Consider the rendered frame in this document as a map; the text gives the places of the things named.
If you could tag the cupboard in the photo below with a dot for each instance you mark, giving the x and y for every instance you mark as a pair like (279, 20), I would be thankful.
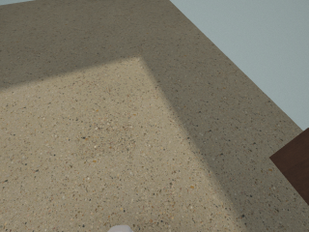
(293, 162)

